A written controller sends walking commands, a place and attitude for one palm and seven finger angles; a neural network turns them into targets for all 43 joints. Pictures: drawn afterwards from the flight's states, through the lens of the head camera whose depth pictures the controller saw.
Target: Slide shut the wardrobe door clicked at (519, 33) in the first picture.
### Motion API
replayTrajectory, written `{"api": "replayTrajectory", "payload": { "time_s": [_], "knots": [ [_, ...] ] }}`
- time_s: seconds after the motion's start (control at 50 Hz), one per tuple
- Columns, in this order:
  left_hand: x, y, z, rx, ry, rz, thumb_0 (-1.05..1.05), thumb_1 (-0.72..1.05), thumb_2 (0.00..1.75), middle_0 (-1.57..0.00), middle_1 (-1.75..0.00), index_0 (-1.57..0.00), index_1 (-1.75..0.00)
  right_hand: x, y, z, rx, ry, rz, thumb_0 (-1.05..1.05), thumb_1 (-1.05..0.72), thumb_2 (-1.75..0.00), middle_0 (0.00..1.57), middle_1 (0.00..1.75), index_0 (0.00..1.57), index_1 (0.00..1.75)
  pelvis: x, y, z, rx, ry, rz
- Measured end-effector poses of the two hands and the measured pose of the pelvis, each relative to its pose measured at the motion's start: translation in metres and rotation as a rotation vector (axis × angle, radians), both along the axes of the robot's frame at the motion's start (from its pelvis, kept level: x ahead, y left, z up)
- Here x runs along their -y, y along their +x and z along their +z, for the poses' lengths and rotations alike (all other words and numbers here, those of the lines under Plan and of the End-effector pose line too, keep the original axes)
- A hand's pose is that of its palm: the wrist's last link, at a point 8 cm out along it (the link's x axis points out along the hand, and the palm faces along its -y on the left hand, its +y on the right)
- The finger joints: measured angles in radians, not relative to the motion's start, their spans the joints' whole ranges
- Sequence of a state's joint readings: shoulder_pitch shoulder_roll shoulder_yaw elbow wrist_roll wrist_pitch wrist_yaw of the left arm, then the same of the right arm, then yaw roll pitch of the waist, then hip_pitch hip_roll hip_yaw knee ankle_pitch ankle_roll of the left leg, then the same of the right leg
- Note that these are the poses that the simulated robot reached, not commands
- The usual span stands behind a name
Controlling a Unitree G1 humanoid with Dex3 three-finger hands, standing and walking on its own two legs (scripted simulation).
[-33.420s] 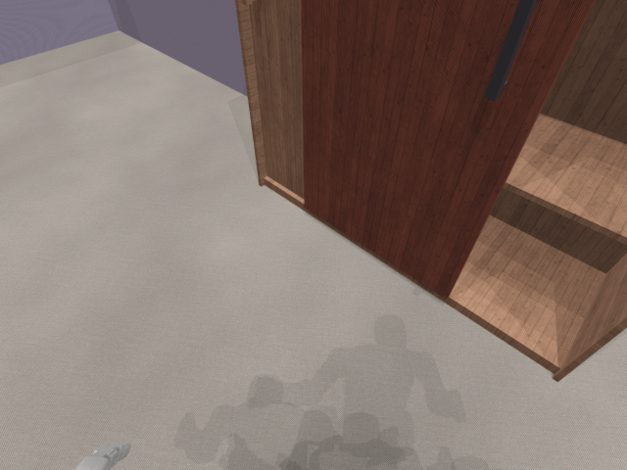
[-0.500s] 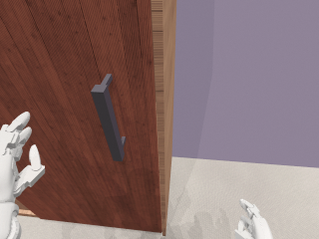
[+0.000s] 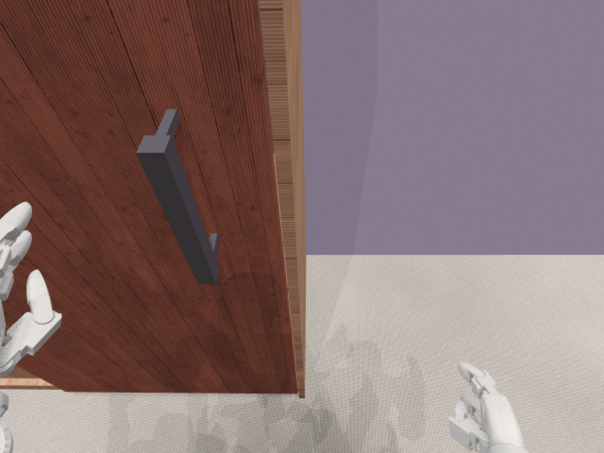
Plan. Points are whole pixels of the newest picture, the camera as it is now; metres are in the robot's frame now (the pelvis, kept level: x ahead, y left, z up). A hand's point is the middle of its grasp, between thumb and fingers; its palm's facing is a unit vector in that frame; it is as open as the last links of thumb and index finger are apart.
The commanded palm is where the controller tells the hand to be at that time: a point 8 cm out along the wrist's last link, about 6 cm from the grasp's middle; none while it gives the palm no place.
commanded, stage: step back with the hand held close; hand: left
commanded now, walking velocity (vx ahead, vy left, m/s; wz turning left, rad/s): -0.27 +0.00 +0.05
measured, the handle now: (191, 207) +0.34 +0.15 +0.17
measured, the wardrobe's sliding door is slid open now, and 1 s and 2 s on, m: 0.00 0.00 0.00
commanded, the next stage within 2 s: stop stepping back and stand still in 0.98 s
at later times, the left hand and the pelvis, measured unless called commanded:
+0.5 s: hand out of the picture +0.13 +0.28 +0.15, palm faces +0.46 -0.77 -0.44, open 7.4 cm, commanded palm +0.06 +0.32 +0.17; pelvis -0.07 +0.01 -0.02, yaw +2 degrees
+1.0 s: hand out of the picture +0.08 +0.25 +0.16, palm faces +0.32 -0.81 -0.49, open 7.4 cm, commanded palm +0.00 +0.29 +0.17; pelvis -0.15 -0.01 +0.00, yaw -2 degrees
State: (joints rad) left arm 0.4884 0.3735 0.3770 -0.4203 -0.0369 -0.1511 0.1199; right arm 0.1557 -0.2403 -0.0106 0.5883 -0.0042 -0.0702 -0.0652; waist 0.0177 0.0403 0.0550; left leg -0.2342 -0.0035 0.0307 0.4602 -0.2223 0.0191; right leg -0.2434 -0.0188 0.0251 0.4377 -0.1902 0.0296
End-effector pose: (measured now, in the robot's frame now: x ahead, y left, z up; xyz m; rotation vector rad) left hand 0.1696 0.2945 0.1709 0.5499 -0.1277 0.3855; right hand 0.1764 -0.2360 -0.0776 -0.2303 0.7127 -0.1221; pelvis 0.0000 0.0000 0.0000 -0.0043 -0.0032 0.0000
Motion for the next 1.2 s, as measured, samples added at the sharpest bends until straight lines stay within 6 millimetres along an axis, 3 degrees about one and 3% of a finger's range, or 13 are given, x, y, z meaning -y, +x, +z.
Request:
{"api": "replayTrajectory", "payload": {
  "time_s": [0.08, 0.26, 0.46, 0.62, 0.68, 0.8, 0.86, 0.92, 0.98, 1.08, 1.2],
  "knots": [
    [0.001, -0.011, -0.006, -0.036, 0.012, -0.039, 0.02, 0.89, 0.9, -0.21, -0.3, -0.22, -0.3, 0.0, -0.016, 0.0, -0.018, -0.014, -0.035, 0.01, -0.9, -0.9, 0.2, 0.3, 0.2, 0.3, -0.003, -0.008, -0.002, -0.005, 0.006, -0.003],
    [-0.014, -0.051, 0.014, 0.112, 0.078, 0.022, 0.02, 0.88, 0.9, -0.22, -0.3, -0.22, -0.3, -0.007, -0.04, 0.0, 0.004, -0.028, 0.0, 0.01, -0.9, -0.9, 0.2, 0.3, 0.2, 0.3, -0.001, -0.034, -0.008, 0.003, -0.002, 0.014],
    [-0.018, -0.075, -0.009, 0.142, -0.002, 0.003, 0.02, 0.88, 0.9, -0.21, -0.3, -0.22, -0.3, -0.011, -0.077, -0.006, -0.015, -0.075, 0.007, 0.01, -0.9, -0.9, 0.21, 0.3, 0.2, 0.3, -0.013, -0.064, -0.018, 0.007, -0.019, 0.03],
    [-0.031, -0.099, 0.025, 0.2, 0.122, 0.042, 0.02, 0.88, 0.9, -0.22, -0.3, -0.22, -0.3, -0.025, -0.1, -0.002, -0.038, -0.03, 0.028, 0.01, -0.9, -0.9, 0.21, 0.3, 0.2, 0.3, -0.008, -0.076, -0.006, -0.035, -0.06, 0.062],
    [-0.024, -0.108, 0.024, 0.171, 0.12, 0.047, 0.02, 0.89, 0.9, -0.21, -0.3, -0.21, -0.3, -0.025, -0.101, -0.006, -0.039, -0.008, 0.054, 0.01, -0.9, -0.9, 0.21, 0.3, 0.2, 0.3, -0.002, -0.083, -0.006, -0.072, -0.039, 0.034],
    [0.009, -0.11, 0.009, 0.087, 0.058, -0.048, 0.02, 0.89, 0.9, -0.21, -0.3, -0.21, -0.3, -0.015, -0.107, -0.018, -0.049, 0.012, 0.063, 0.01, -0.9, -0.9, 0.21, 0.3, 0.2, 0.3, 0.007, -0.115, -0.007, -0.057, -0.049, -0.005],
    [0.018, -0.114, 0.009, 0.088, 0.057, -0.114, 0.02, 0.88, 0.9, -0.21, -0.3, -0.22, -0.3, -0.007, -0.117, -0.007, -0.035, 0.011, 0.014, 0.01, -0.9, -0.9, 0.21, 0.3, 0.2, 0.3, 0.011, -0.121, -0.006, -0.05, -0.022, -0.019],
    [0.013, -0.119, 0.008, 0.092, 0.064, -0.143, 0.02, 0.88, 0.9, -0.22, -0.3, -0.22, -0.3, 0.003, -0.125, 0.008, 0.01, -0.027, -0.024, 0.01, -0.9, -0.9, 0.21, 0.3, 0.2, 0.3, 0.01, -0.127, -0.006, -0.06, -0.008, -0.036],
    [0.008, -0.126, 0.008, 0.101, 0.057, -0.144, 0.02, 0.88, 0.9, -0.22, -0.3, -0.22, -0.3, 0.011, -0.137, 0.021, 0.044, -0.067, -0.035, 0.01, -0.9, -0.9, 0.21, 0.3, 0.2, 0.3, 0.007, -0.144, -0.005, -0.044, -0.005, -0.032],
    [0.01, -0.161, 0.009, 0.087, 0.045, -0.146, 0.02, 0.88, 0.9, -0.22, -0.3, -0.22, -0.3, 0.016, -0.17, 0.03, 0.096, -0.079, -0.029, 0.01, -0.9, -0.9, 0.2, 0.3, 0.2, 0.3, 0.006, -0.178, -0.003, -0.016, -0.023, -0.03],
    [0.012, -0.233, 0.009, 0.053, 0.09, -0.068, 0.02, 0.88, 0.9, -0.22, -0.3, -0.22, -0.3, 0.02, -0.225, 0.012, 0.049, -0.047, -0.018, 0.01, -0.9, -0.9, 0.2, 0.3, 0.2, 0.3, 0.018, -0.219, -0.01, -0.005, -0.018, 0.004]
  ]
}}
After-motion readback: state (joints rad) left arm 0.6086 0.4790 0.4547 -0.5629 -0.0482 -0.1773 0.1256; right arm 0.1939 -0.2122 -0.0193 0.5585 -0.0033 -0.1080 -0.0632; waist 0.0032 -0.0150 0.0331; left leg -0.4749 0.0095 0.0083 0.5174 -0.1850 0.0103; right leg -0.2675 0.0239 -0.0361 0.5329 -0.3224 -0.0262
